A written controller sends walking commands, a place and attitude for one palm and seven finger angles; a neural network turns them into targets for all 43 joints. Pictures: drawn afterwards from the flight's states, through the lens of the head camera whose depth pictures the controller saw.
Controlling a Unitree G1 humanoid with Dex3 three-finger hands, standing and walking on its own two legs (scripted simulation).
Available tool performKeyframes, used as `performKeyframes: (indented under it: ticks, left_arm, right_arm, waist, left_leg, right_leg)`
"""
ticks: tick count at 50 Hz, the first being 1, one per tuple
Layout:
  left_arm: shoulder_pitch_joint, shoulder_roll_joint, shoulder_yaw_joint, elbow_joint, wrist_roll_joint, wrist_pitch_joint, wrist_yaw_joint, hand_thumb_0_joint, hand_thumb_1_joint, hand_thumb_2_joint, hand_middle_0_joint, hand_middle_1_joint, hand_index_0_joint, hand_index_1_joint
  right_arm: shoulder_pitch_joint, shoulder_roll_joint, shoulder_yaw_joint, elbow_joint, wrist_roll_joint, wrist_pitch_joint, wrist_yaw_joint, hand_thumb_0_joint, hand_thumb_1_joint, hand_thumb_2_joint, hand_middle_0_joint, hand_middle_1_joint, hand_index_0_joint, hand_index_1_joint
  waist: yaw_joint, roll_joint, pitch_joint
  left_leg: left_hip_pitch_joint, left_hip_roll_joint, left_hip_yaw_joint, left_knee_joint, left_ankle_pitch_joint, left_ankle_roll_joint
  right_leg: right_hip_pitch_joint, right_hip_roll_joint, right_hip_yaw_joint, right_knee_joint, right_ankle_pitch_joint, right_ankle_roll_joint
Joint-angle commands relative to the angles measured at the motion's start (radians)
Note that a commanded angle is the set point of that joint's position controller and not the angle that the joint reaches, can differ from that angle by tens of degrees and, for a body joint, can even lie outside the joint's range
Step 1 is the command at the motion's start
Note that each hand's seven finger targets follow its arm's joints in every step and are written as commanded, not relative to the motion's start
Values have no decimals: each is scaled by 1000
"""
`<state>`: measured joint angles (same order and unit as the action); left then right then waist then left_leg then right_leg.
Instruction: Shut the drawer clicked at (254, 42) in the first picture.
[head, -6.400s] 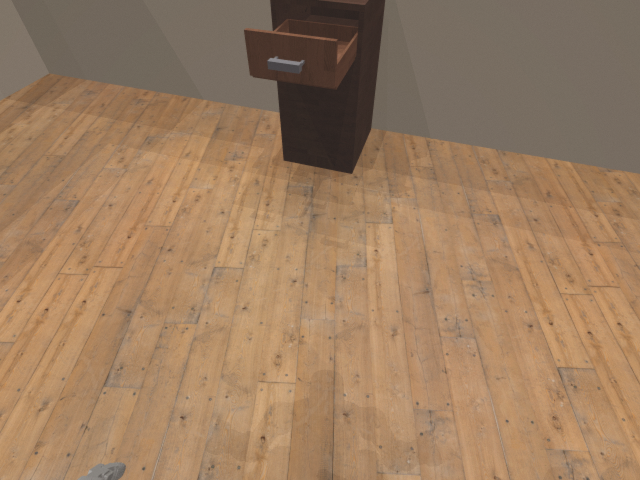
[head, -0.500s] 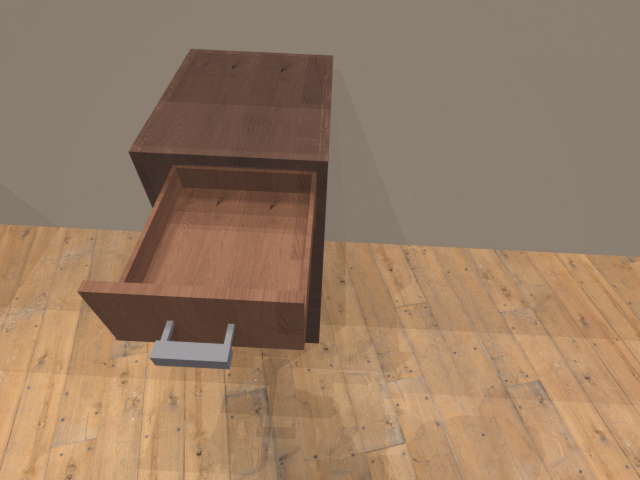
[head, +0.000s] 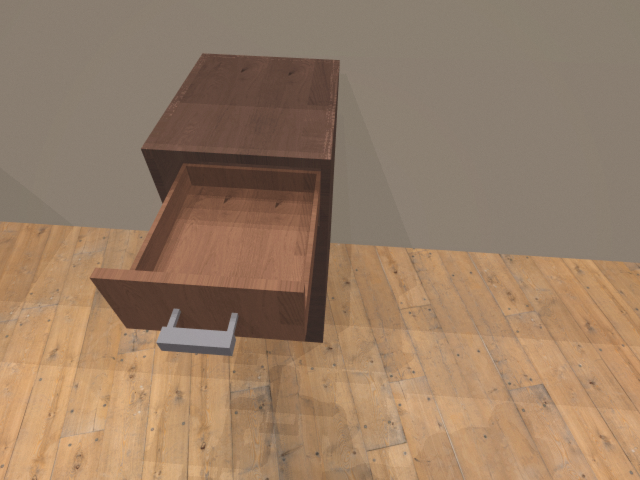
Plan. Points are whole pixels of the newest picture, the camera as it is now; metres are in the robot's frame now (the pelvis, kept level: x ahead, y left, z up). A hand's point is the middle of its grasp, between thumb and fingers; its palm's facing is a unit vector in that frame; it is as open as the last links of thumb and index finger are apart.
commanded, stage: come to a stop and stand still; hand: left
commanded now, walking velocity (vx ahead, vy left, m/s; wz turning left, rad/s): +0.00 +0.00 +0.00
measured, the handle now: (201, 328) +0.35 +0.22 -0.10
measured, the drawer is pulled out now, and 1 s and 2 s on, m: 0.30 0.30 0.30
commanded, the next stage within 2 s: look again from close up in 0.44 s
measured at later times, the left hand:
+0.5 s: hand out of the picture -0.04 +0.17 -0.17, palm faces +0.03 -0.99 -0.15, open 7.4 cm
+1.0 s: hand out of the picture +0.05 +0.20 -0.17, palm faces -0.01 -0.97 -0.25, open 7.4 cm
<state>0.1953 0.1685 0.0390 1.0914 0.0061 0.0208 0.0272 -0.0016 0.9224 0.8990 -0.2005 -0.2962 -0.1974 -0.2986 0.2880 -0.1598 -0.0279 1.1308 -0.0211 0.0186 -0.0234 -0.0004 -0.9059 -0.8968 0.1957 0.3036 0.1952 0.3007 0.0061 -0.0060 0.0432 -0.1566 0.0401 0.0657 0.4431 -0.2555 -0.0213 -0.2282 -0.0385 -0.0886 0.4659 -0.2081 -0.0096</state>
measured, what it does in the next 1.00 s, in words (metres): stands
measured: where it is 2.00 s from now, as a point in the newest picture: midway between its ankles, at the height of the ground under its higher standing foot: outside the picture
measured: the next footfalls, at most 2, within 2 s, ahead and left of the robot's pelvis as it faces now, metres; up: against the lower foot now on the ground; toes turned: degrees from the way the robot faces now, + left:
none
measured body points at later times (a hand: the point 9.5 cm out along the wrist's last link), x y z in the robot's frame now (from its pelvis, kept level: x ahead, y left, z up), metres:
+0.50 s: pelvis +0.00 +0.02 +0.00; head +0.01 +0.02 +0.45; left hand -0.04 +0.22 -0.16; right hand -0.02 -0.19 -0.16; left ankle -0.01 +0.13 -0.74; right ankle +0.03 -0.11 -0.74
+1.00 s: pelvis +0.02 +0.01 +0.00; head +0.02 -0.01 +0.45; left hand +0.05 +0.25 -0.15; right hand +0.01 -0.20 -0.18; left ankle -0.01 +0.13 -0.74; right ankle +0.03 -0.11 -0.74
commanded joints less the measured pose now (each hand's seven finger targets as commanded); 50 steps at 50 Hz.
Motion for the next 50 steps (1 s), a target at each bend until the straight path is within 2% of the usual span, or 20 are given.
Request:
performKeyframes:
  ticks: [1, 8, 10, 17, 20, 22, 26, 27, 28, 29, 30, 31, 32, 34, 39, 40, 43, 45, 48, 50]
  left_arm:
    - [63, 85, 4, -12, 5, -19, 4, 0, 900, 900, -200, -300, -200, -300]
    - [127, 66, -17, 27, 7, -28, 6, 0, 900, 900, -200, -300, -200, -300]
    - [144, 65, -20, 33, 8, -31, 7, 0, 900, 900, -200, -300, -200, -300]
    - [186, 40, -27, 55, 8, -39, 12, 0, 900, 900, -200, -300, -200, -300]
    - [195, 41, -28, 59, 9, -40, 13, 0, 900, 900, -200, -300, -200, -300]
    - [200, 34, -29, 62, 8, -42, 15, 0, 900, 900, -200, -300, -200, -300]
    - [203, 32, -29, 60, 8, -43, 16, 0, 900, 900, -200, -300, -200, -300]
    - [233, 65, -40, 76, 21, -64, 50, 0, 900, 900, -200, -300, -200, -300]
    - [202, 101, -31, 32, 11, -66, 39, 0, 900, 900, -200, -300, -200, -300]
    - [179, 97, -33, 15, 12, -65, 28, 0, 900, 900, -200, -300, -200, -300]
    - [158, 92, -33, 1, 13, -62, 22, 0, 900, 900, -200, -300, -200, -300]
    - [156, 76, -34, -8, 13, -55, 18, 0, 900, 900, -200, -300, -200, -300]
    - [156, 66, -37, -13, 12, -53, 16, 0, 900, 900, -200, -300, -200, -300]
    - [156, 54, -40, -15, 10, -52, 14, 0, 900, 900, -200, -300, -200, -300]
    - [151, 66, -38, -27, 6, -47, 12, 0, 900, 900, -200, -300, -200, -300]
    - [148, 71, -40, -29, 6, -45, 11, 0, 900, 900, -200, -300, -200, -300]
    - [141, 79, -35, -39, 5, -45, 12, 0, 900, 900, -200, -300, -200, -300]
    - [139, 80, -33, -43, 5, -45, 11, 0, 900, 900, -200, -300, -200, -300]
    - [139, 89, -30, -45, 4, -47, 12, 0, 900, 900, -200, -300, -200, -300]
    - [132, 91, -30, -45, 5, -47, 12, 0, 900, 900, -200, -300, -200, -300]
  right_arm:
    - [43, -87, 1, -32, 4, -24, -5, 0, -900, -900, 200, 300, 200, 300]
    - [57, -80, 6, -26, 9, -29, -8, 0, -900, -900, 200, 300, 200, 300]
    - [61, -76, 5, -23, 12, -30, -8, 0, -900, -900, 200, 300, 200, 300]
    - [82, -61, 9, -11, 13, -37, -11, 0, -900, -900, 200, 300, 200, 300]
    - [90, -56, 9, -6, 15, -39, -11, 0, -900, -900, 200, 300, 200, 300]
    - [93, -52, 11, -3, 14, -40, -12, 0, -900, -900, 200, 300, 200, 300]
    - [98, -47, 10, 3, 14, -42, -12, 0, -900, -900, 200, 300, 200, 300]
    - [-17, -92, 16, -74, 19, -60, 4, 0, -900, -900, 200, 300, 200, 300]
    - [54, -42, 14, -97, 12, -47, 5, 0, -900, -900, 200, 300, 200, 300]
    - [81, -44, 16, -93, 8, -48, 8, 0, -900, -900, 200, 300, 200, 300]
    - [104, -48, 16, -96, 2, -50, 9, 0, -900, -900, 200, 300, 200, 300]
    - [111, -57, 17, -104, 4, -50, 6, 0, -900, -900, 200, 300, 200, 300]
    - [105, -57, 17, -110, 6, -51, 5, 0, -900, -900, 200, 300, 200, 300]
    - [114, -64, 22, -113, 8, -54, 3, 0, -900, -900, 200, 300, 200, 300]
    - [117, -77, 29, -106, 8, -54, 2, 0, -900, -900, 200, 300, 200, 300]
    - [115, -77, 29, -103, 7, -53, 2, 0, -900, -900, 200, 300, 200, 300]
    - [118, -85, 32, -95, 7, -52, 2, 0, -900, -900, 200, 300, 200, 300]
    - [115, -81, 32, -87, 6, -56, 1, 0, -900, -900, 200, 300, 200, 300]
    - [111, -87, 34, -80, 7, -56, 1, 0, -900, -900, 200, 300, 200, 300]
    - [109, -84, 34, -70, 7, -55, 0, 0, -900, -900, 200, 300, 200, 300]
  waist:
    - [18, 54, 27]
    - [7, 37, 44]
    - [5, 11, 46]
    - [-1, 8, 41]
    - [-1, -15, 43]
    - [0, 4, 49]
    - [1, 2, 52]
    - [29, 29, 50]
    - [-19, 68, -30]
    - [-22, 64, -30]
    - [-29, 78, -45]
    - [-27, 79, -22]
    - [-20, 43, 4]
    - [-17, 5, 37]
    - [-11, -15, 72]
    - [-10, 1, 81]
    - [-10, -32, 59]
    - [-9, -6, 41]
    - [-7, -22, 9]
    - [-7, -23, 15]
  left_leg:
    - [-109, 90, -103, -181, -25, 38]
    - [-85, 85, -100, -199, -32, 40]
    - [-68, 86, -94, -195, -18, 41]
    - [-41, 81, -83, -185, 28, 42]
    - [-38, 84, -80, -185, 35, 43]
    - [-44, 80, -78, -181, 42, 42]
    - [-40, 79, -75, -176, 58, 42]
    - [-110, 103, -22, 37, 198, 17]
    - [-90, 30, -46, -6, -44, 15]
    - [-84, 37, -54, -20, -53, 23]
    - [-80, 54, -62, -30, -28, 35]
    - [-114, 66, -83, -52, -52, 45]
    - [-134, 69, -92, -64, -47, 52]
    - [-144, 70, -96, -76, -15, 57]
    - [-128, 65, -80, -89, 26, 55]
    - [-124, 65, -79, -97, 23, 54]
    - [-107, 63, -70, -91, 55, 53]
    - [-79, 67, -66, -96, 105, 54]
    - [-58, 66, -54, -80, 146, 49]
    - [-49, 68, -53, -85, 164, 47]
  right_leg:
    - [47, -66, 92, -104, -12, -6]
    - [26, -70, 92, -119, 22, 1]
    - [18, -68, 93, -124, 28, 2]
    - [8, -72, 99, -122, 54, 3]
    - [10, -72, 96, -122, 54, 4]
    - [12, -73, 97, -121, 62, 4]
    - [12, -75, 98, -121, 69, 2]
    - [16, -118, 126, -68, 303, -11]
    - [23, -136, 160, -89, 27, -30]
    - [-31, -109, 150, -75, -134, -39]
    - [-38, -89, 126, -53, -120, -36]
    - [-38, -72, 111, -37, -124, -31]
    - [-36, -64, 106, -33, -104, -29]
    - [-29, -61, 103, -28, -59, -28]
    - [-19, -66, 108, -34, -6, -26]
    - [-28, -63, 113, -38, -12, -26]
    - [-8, -67, 111, -35, 21, -25]
    - [3, -67, 108, -27, 67, -27]
    - [33, -75, 107, -23, 130, -26]
    - [35, -76, 102, -23, 156, -27]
